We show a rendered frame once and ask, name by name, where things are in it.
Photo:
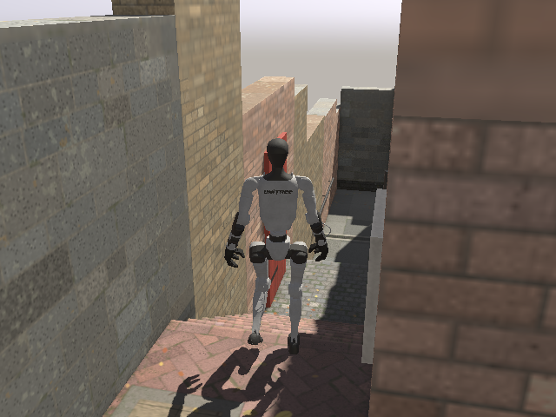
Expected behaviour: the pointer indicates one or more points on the right robot upper arm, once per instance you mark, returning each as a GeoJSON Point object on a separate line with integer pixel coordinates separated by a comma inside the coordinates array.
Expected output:
{"type": "Point", "coordinates": [305, 184]}

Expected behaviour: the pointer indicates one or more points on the right robot hand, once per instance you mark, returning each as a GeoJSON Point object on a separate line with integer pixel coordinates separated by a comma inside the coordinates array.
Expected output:
{"type": "Point", "coordinates": [323, 249]}

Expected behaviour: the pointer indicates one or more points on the robot right forearm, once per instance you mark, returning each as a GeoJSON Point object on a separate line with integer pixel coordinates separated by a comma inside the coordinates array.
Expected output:
{"type": "Point", "coordinates": [318, 231]}

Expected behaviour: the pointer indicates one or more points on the robot left forearm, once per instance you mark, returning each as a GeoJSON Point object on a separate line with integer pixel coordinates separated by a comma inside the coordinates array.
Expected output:
{"type": "Point", "coordinates": [235, 234]}

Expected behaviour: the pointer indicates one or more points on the humanoid robot head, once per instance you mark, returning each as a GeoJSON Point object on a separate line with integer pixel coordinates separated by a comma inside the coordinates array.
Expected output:
{"type": "Point", "coordinates": [277, 154]}

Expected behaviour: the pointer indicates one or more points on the right robot thigh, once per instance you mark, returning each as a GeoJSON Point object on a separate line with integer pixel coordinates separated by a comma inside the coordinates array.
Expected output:
{"type": "Point", "coordinates": [298, 260]}

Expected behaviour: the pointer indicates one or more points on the left robot upper arm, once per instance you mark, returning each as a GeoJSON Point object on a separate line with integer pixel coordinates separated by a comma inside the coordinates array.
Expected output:
{"type": "Point", "coordinates": [250, 185]}

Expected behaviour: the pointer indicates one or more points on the left robot hand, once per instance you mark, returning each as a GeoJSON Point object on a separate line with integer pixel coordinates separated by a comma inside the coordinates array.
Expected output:
{"type": "Point", "coordinates": [230, 254]}

